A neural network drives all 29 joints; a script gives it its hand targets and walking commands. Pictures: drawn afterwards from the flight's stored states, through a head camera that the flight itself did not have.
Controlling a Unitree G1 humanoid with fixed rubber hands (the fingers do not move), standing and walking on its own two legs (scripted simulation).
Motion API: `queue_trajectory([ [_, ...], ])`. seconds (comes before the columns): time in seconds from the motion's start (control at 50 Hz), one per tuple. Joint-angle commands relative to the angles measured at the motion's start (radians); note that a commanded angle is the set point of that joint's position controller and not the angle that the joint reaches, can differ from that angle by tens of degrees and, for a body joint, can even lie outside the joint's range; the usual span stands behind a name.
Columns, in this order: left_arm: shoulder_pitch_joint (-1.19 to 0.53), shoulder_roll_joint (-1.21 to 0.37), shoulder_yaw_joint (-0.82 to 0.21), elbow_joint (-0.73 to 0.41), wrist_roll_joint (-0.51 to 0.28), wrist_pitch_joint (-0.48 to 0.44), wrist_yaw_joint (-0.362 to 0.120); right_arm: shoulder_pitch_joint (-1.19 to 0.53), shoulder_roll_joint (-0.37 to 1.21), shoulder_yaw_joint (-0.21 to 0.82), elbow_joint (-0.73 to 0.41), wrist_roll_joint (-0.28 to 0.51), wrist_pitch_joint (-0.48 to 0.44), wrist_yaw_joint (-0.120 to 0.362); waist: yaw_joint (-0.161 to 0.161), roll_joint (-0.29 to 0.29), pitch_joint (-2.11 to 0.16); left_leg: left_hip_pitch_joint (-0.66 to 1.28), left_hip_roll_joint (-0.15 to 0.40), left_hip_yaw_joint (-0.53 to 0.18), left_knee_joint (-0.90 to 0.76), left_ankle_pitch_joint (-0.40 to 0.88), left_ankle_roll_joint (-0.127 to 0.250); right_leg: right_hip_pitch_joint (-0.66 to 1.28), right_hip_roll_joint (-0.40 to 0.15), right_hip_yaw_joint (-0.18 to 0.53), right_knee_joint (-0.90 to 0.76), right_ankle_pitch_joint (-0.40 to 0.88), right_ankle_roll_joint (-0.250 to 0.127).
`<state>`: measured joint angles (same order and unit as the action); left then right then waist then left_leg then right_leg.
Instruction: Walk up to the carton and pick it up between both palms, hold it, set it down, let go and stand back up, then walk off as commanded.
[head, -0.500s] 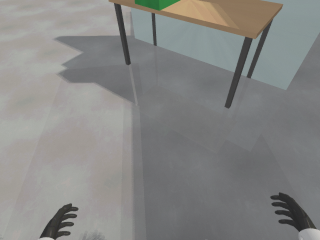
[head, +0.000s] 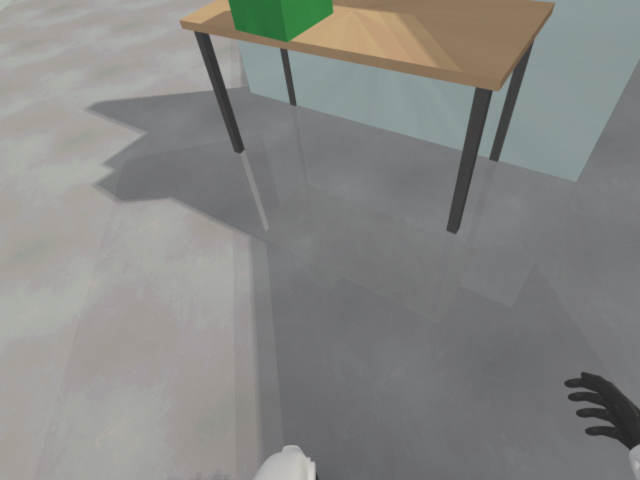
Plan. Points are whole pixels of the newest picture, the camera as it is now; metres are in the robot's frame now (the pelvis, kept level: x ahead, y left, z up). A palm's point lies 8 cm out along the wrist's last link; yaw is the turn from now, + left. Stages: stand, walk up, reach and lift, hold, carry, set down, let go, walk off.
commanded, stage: walk up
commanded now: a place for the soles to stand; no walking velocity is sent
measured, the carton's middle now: out of the picture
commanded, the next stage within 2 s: none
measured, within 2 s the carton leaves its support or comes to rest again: neither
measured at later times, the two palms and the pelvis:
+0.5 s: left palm (109, 347) +0.32 +0.36 -0.05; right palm (548, 288) +0.37 -0.30 -0.05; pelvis +0.22 +0.03 -0.01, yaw -4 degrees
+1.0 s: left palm (127, 240) +0.54 +0.42 -0.06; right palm (477, 203) +0.55 -0.25 -0.04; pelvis +0.43 +0.09 +0.00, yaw -6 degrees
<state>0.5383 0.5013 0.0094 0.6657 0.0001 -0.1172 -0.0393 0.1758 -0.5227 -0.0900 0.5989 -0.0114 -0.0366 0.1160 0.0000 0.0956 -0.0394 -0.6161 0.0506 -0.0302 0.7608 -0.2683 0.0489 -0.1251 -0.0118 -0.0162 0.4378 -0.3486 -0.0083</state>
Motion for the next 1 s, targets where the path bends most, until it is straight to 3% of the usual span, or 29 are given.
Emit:
queue_trajectory([
  [0.0, -0.039, 0.269, 0.127, -0.006, -0.018, -0.018, 0.037, -0.270, -0.104, -0.031, -0.113, -0.032, -0.027, 0.016, 0.037, -0.170, 0.051, -0.086, -0.007, -0.012, -0.157, 0.112, -0.028, 0.175, -0.221, 0.286, -0.123, 0.426, -0.183],
  [0.06, -0.099, 0.248, 0.117, -0.019, -0.019, -0.005, 0.047, -0.128, -0.103, -0.034, -0.047, -0.026, -0.032, 0.005, -0.007, -0.203, -0.069, 0.183, -0.017, 0.010, -0.345, 0.197, 0.004, 0.176, -0.196, 0.197, 0.013, 0.518, -0.139],
  [0.1, -0.076, 0.165, 0.083, -0.017, -0.019, -0.007, 0.041, 0.073, -0.157, -0.068, 0.030, -0.031, -0.043, -0.014, -0.084, -0.090, -0.185, 0.704, -0.028, -0.006, -0.309, 0.177, 0.081, -0.170, -0.123, 0.115, 0.343, 0.541, -0.089],
  [0.12, -0.094, 0.123, 0.065, -0.031, -0.021, -0.014, 0.034, 0.173, -0.216, -0.094, 0.043, -0.030, -0.049, -0.023, -0.136, 0.063, -0.244, 0.881, 0.124, -0.225, -0.352, -0.107, 0.129, -0.416, -0.034, 0.048, 0.580, 0.311, -0.056],
  [0.14, -0.089, 0.147, 0.066, -0.015, -0.010, -0.005, 0.036, 0.154, -0.287, -0.109, 0.029, -0.015, -0.052, -0.031, -0.105, 0.176, -0.237, 0.772, 0.319, -0.509, -0.498, -0.503, 0.132, -0.536, 0.025, -0.006, 0.760, -0.096, -0.048],
  [0.16, -0.099, 0.204, 0.071, 0.020, -0.003, 0.004, 0.033, 0.062, -0.282, -0.107, 0.004, -0.004, -0.049, -0.035, -0.060, 0.090, -0.092, 0.605, 0.343, -0.528, -0.531, -0.678, 0.162, -0.584, -0.021, 0.025, 0.832, -0.080, -0.057],
  [0.2, -0.103, 0.203, 0.071, 0.033, 0.001, 0.012, 0.016, 0.014, -0.224, -0.085, -0.014, -0.001, -0.036, -0.031, -0.021, 0.076, 0.030, 0.451, 0.281, -0.397, -0.573, -0.618, 0.146, -0.579, -0.066, 0.037, 0.750, -0.028, -0.037],
  [0.26, -0.101, 0.185, 0.072, 0.061, -0.001, 0.013, 0.002, 0.022, -0.192, -0.074, -0.019, -0.007, -0.036, -0.024, -0.036, 0.041, 0.013, 0.431, 0.208, -0.167, -0.536, -0.321, 0.152, -0.467, -0.075, -0.011, 0.547, -0.004, -0.001],
  [0.32, -0.145, 0.181, 0.082, 0.033, -0.005, 0.019, -0.007, 0.013, -0.198, -0.079, -0.039, -0.014, -0.024, -0.009, -0.054, 0.090, 0.029, 0.445, 0.201, -0.116, -0.536, -0.387, 0.188, -0.449, -0.053, -0.078, 0.396, -0.031, 0.019],
  [0.4, -0.136, 0.172, 0.084, 0.031, -0.006, 0.010, -0.003, -0.030, -0.207, -0.077, -0.040, -0.022, -0.012, 0.000, -0.045, 0.126, 0.045, 0.425, 0.203, -0.071, -0.499, -0.403, 0.165, -0.373, -0.065, -0.095, 0.235, 0.063, 0.001],
  [0.42, -0.138, 0.173, 0.084, 0.030, -0.005, 0.002, 0.003, -0.025, -0.191, -0.074, -0.046, -0.020, -0.007, 0.002, -0.045, 0.033, 0.023, 0.441, 0.198, -0.048, -0.454, -0.378, 0.157, -0.334, -0.035, -0.133, 0.184, 0.085, -0.010],
  [0.46, -0.053, 0.152, 0.090, 0.060, 0.002, -0.018, 0.016, -0.035, -0.166, -0.063, -0.050, -0.026, -0.003, -0.001, 0.001, -0.015, -0.036, 0.422, 0.164, 0.017, -0.269, -0.243, 0.119, -0.173, 0.008, -0.147, 0.046, 0.194, -0.020],
  [0.48, 0.018, 0.188, 0.100, 0.081, 0.004, -0.024, 0.028, -0.041, -0.139, -0.054, -0.056, -0.033, 0.000, -0.008, 0.039, -0.091, -0.073, 0.342, 0.113, 0.057, -0.114, -0.241, 0.082, -0.051, 0.026, -0.103, 0.055, 0.126, -0.032],
  [0.5, 0.088, 0.258, 0.126, 0.104, 0.013, -0.030, 0.046, -0.049, -0.084, -0.041, -0.077, -0.037, 0.000, -0.012, 0.073, -0.212, -0.068, 0.144, 0.038, 0.092, 0.115, -0.267, 0.026, 0.068, -0.097, 0.198, -0.016, -0.084, -0.081],
  [0.52, 0.098, 0.369, 0.148, 0.089, 0.018, -0.035, 0.054, -0.112, -0.058, -0.028, -0.112, -0.035, -0.003, -0.016, 0.091, -0.374, 0.015, -0.143, -0.090, 0.018, 0.340, -0.314, -0.023, 0.129, -0.302, 0.747, -0.197, -0.216, -0.204],
  [0.54, 0.053, 0.383, 0.148, 0.081, 0.002, -0.033, 0.052, -0.153, -0.143, -0.044, -0.113, -0.022, 0.000, -0.022, 0.056, -0.207, 0.098, -0.275, -0.050, -0.085, 0.394, -0.342, -0.020, 0.113, -0.395, 0.864, -0.221, -0.235, -0.299],
  [0.56, 0.034, 0.342, 0.142, 0.056, -0.009, -0.039, 0.052, -0.135, -0.171, -0.048, -0.101, -0.018, -0.010, -0.025, 0.040, -0.098, 0.070, -0.285, -0.019, -0.103, 0.381, -0.226, -0.026, 0.196, -0.371, 0.762, -0.140, 0.014, -0.304],
  [0.6, 0.050, 0.278, 0.127, 0.061, -0.013, -0.037, 0.063, -0.145, -0.131, -0.038, -0.077, -0.024, -0.020, -0.024, 0.035, -0.160, 0.035, -0.260, 0.019, -0.079, 0.294, -0.188, -0.029, 0.221, -0.267, 0.508, -0.015, 0.469, -0.253],
  [0.64, 0.048, 0.259, 0.122, 0.039, -0.011, -0.032, 0.068, -0.123, -0.114, -0.040, -0.079, -0.025, -0.016, -0.018, 0.040, -0.194, -0.001, -0.161, 0.003, -0.022, 0.199, -0.176, -0.043, 0.146, -0.218, 0.376, 0.008, 0.571, -0.227],
  [0.68, 0.033, 0.261, 0.128, 0.022, -0.005, -0.029, 0.072, -0.173, -0.092, -0.045, -0.106, -0.029, -0.006, -0.004, 0.046, -0.207, -0.011, -0.134, 0.018, -0.024, 0.126, -0.143, -0.038, 0.124, -0.261, 0.382, -0.005, 0.449, -0.251],
  [0.74, -0.048, 0.272, 0.124, 0.007, -0.011, -0.024, 0.071, -0.171, -0.104, -0.048, -0.093, -0.023, -0.016, 0.003, 0.028, -0.242, -0.001, 0.020, -0.006, 0.027, -0.047, 0.008, -0.036, 0.019, -0.216, 0.283, -0.011, 0.449, -0.201],
  [0.76, -0.090, 0.283, 0.121, -0.002, -0.008, -0.019, 0.074, -0.126, -0.104, -0.055, -0.079, -0.023, -0.014, 0.007, 0.001, -0.269, -0.022, 0.113, 0.001, 0.019, -0.129, 0.050, -0.031, -0.021, -0.218, 0.258, 0.016, 0.415, -0.181],
  [0.8, -0.137, 0.213, 0.097, -0.017, -0.011, -0.017, 0.070, 0.079, -0.152, -0.081, 0.006, -0.024, -0.030, -0.010, -0.099, -0.146, -0.130, 0.559, -0.007, -0.004, -0.321, 0.133, 0.022, -0.226, -0.151, 0.141, 0.247, 0.327, -0.114],
  [0.82, -0.085, 0.129, 0.068, -0.021, -0.018, -0.020, 0.061, 0.202, -0.210, -0.112, 0.040, -0.037, -0.038, -0.020, -0.145, 0.035, -0.214, 0.806, 0.098, -0.179, -0.369, -0.059, 0.077, -0.432, -0.048, 0.069, 0.487, 0.235, -0.069],
  [0.84, -0.109, 0.119, 0.052, 0.002, -0.009, -0.011, 0.065, 0.169, -0.270, -0.122, 0.033, -0.029, -0.042, -0.029, -0.122, 0.140, -0.148, 0.758, 0.315, -0.465, -0.477, -0.382, 0.092, -0.632, 0.029, -0.018, 0.689, -0.132, -0.041],
  [0.86, -0.120, 0.170, 0.060, 0.031, -0.005, 0.005, 0.069, 0.100, -0.281, -0.126, 0.008, -0.009, -0.038, -0.033, -0.085, 0.044, -0.066, 0.578, 0.355, -0.486, -0.543, -0.599, 0.093, -0.627, -0.030, 0.043, 0.771, -0.106, -0.041],
  [0.9, -0.097, 0.204, 0.070, 0.059, -0.008, 0.016, 0.053, 0.057, -0.225, -0.108, 0.011, 0.003, -0.028, -0.037, -0.053, 0.028, 0.036, 0.506, 0.288, -0.390, -0.573, -0.517, 0.088, -0.607, -0.063, 0.025, 0.754, -0.013, -0.007],
  [0.92, -0.073, 0.200, 0.078, 0.084, -0.011, 0.019, 0.048, 0.034, -0.187, -0.092, 0.004, 0.000, -0.025, -0.038, -0.034, 0.029, 0.059, 0.474, 0.235, -0.262, -0.557, -0.394, 0.086, -0.566, -0.080, 0.030, 0.688, 0.021, 0.003],
  [0.98, -0.106, 0.175, 0.075, 0.077, -0.007, 0.017, 0.038, 0.083, -0.152, -0.089, -0.006, -0.014, -0.021, -0.030, -0.067, 0.013, 0.055, 0.532, 0.197, -0.117, -0.538, -0.227, 0.104, -0.522, -0.063, -0.011, 0.535, 0.044, 0.017],
])
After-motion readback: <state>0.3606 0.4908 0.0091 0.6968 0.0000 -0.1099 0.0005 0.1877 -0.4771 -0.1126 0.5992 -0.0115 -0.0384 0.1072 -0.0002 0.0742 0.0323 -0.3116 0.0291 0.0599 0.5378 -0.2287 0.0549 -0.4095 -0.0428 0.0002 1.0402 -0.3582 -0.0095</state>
